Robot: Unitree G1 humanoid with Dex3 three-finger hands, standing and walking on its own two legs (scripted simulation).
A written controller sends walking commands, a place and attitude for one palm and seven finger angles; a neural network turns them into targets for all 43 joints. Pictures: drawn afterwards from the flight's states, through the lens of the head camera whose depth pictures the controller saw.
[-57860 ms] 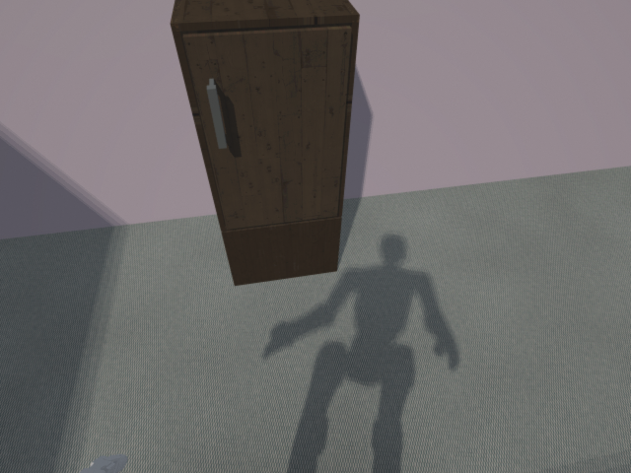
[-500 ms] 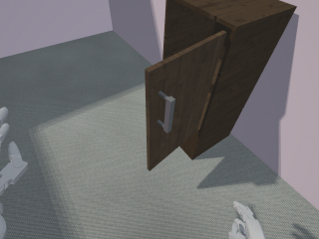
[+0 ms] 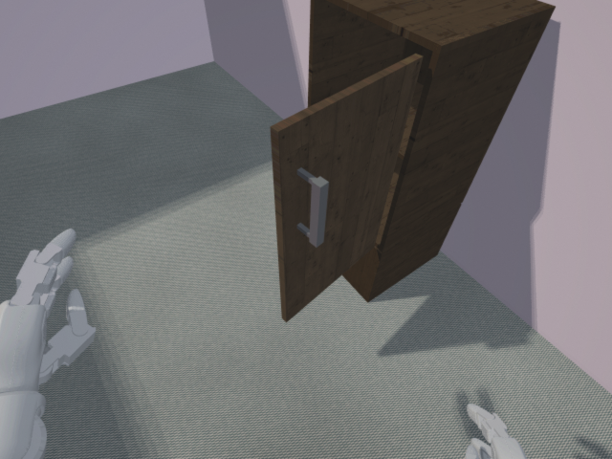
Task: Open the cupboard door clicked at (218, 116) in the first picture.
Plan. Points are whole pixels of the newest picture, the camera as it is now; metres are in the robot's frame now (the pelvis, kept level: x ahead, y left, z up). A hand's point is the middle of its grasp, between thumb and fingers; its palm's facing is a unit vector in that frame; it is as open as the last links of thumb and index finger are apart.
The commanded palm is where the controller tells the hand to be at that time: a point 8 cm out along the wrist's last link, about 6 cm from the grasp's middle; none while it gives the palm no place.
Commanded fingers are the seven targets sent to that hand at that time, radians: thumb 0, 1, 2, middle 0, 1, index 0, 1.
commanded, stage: let the arm hang, fingers relaxed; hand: left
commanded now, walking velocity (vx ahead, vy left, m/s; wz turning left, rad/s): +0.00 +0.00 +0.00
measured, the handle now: (310, 208) +0.53 +0.03 +0.00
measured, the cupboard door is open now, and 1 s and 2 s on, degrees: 98 98 98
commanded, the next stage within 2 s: look to check the result in 1.06 s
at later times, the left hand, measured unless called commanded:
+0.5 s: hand out of the picture -0.09 +0.17 -0.17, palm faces +0.07 -0.97 -0.22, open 7.3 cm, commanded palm none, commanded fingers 0.00 0.90 0.90 -0.20 -0.30 -0.20 -0.30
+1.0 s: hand out of the picture +0.01 +0.15 -0.17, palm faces +0.07 -0.98 -0.19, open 7.3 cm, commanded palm none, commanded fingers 0.00 0.90 0.90 -0.20 -0.30 -0.20 -0.30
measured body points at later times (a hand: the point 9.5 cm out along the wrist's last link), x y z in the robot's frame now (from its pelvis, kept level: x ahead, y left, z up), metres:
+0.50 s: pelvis -0.02 -0.02 +0.00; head +0.00 -0.02 +0.45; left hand -0.09 +0.22 -0.15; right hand -0.01 -0.25 -0.16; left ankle +0.04 +0.09 -0.74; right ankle -0.02 -0.11 -0.74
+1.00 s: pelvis +0.00 -0.02 +0.00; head +0.00 -0.03 +0.45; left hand +0.00 +0.20 -0.16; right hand +0.00 -0.24 -0.16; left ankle +0.04 +0.09 -0.74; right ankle -0.02 -0.11 -0.74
